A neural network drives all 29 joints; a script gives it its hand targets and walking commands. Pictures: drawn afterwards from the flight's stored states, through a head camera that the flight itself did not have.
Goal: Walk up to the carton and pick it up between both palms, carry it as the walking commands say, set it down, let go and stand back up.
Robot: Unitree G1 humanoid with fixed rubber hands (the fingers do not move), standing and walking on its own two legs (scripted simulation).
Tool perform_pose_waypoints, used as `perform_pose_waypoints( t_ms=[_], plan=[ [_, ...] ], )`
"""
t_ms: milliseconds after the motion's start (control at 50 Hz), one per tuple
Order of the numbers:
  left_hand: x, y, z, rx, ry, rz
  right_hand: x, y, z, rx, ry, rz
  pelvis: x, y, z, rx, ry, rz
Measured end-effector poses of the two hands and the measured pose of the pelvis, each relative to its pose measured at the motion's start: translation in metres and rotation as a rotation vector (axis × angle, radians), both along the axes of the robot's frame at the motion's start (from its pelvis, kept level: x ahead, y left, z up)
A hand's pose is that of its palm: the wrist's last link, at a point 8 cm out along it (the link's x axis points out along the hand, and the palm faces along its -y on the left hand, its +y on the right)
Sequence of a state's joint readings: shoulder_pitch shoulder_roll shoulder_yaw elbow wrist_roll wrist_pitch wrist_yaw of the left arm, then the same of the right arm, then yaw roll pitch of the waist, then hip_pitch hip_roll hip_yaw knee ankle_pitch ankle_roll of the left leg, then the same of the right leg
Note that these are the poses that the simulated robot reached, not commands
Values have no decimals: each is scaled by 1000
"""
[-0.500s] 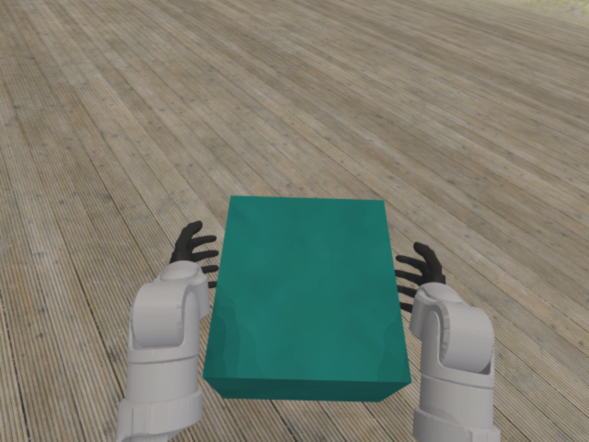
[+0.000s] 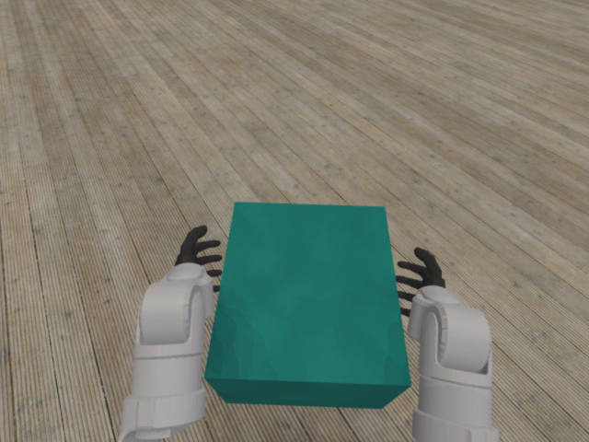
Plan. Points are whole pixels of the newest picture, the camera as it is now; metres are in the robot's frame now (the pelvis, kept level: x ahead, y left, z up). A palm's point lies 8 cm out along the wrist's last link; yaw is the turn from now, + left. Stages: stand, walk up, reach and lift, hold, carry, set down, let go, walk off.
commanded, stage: carry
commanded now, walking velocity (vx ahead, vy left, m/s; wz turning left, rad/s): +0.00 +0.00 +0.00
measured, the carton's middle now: (306, 303) +0.32 +0.01 -0.01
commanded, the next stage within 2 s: none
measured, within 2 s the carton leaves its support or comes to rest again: neither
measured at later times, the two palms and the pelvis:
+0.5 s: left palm (185, 316) +0.25 +0.17 +0.05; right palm (424, 336) +0.24 -0.14 +0.06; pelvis -0.03 +0.01 -0.01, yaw +1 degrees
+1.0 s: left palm (193, 313) +0.25 +0.16 +0.06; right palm (435, 348) +0.24 -0.16 +0.04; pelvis -0.04 +0.00 +0.00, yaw +1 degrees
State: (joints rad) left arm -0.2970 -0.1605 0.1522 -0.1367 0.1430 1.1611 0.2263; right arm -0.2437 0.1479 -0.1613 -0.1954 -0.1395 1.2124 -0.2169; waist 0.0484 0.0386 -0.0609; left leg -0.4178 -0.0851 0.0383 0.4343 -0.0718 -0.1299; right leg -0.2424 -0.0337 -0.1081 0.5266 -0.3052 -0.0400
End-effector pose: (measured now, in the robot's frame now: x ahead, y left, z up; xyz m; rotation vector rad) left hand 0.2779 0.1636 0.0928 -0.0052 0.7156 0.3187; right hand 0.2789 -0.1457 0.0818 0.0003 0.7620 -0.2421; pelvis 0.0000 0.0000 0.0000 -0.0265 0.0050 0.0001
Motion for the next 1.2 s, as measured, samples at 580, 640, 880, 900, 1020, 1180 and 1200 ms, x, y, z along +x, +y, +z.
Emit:
perform_pose_waypoints(
  t_ms=[580, 640, 880, 900, 1020, 1180, 1200],
  plan=[
    [-27, 13, -48, 7, 58, -86, -32, 11, -38, -76, 60, 58, -34, 12, -5, 6, 29, 16],
    [-27, 15, -47, 24, 33, -78, -29, 12, -41, -59, 34, 66, -37, 11, -5, 10, 36, 18],
    [-28, -3, -31, 32, -26, -106, -39, -6, -33, -32, -31, 31, -41, 5, -5, 18, 27, 18],
    [-28, -5, -31, 30, -25, -111, -40, -8, -34, -33, -29, 29, -42, 5, -4, 18, 26, 18],
    [-31, -6, -34, 29, -36, -130, -44, -10, -37, -37, -38, 32, -44, 4, -4, 19, 23, 18],
    [-33, -2, -37, 27, -39, -122, -44, -7, -36, -26, -45, 39, -44, 4, -4, 19, 23, 18],
    [-34, -2, -37, 27, -38, -121, -43, -7, -37, -27, -43, 41, -44, 4, -4, 19, 23, 18]
  ],
)
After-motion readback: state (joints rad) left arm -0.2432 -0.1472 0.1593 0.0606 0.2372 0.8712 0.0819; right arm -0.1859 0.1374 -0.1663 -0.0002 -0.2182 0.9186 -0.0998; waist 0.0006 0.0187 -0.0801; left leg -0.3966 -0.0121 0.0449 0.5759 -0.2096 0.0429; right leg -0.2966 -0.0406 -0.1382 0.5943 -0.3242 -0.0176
